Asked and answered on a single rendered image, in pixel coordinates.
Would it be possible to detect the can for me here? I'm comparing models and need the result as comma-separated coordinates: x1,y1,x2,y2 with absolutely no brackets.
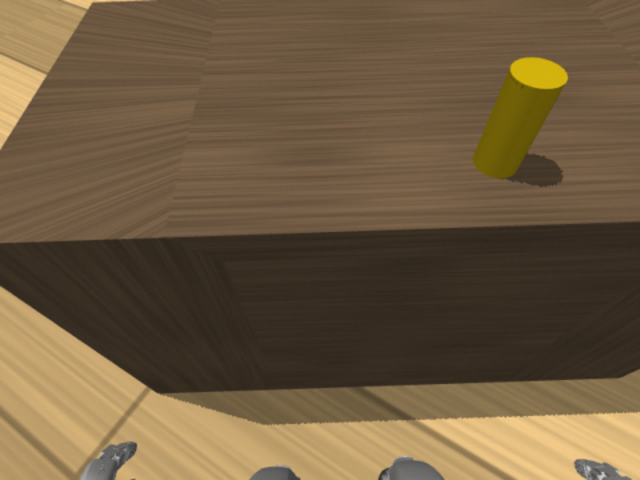
473,57,568,178

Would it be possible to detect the right robot hand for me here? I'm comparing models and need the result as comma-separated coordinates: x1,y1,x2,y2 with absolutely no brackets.
574,459,632,480

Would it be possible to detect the left robot hand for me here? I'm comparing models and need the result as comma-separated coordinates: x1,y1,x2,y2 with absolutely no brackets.
79,442,137,480

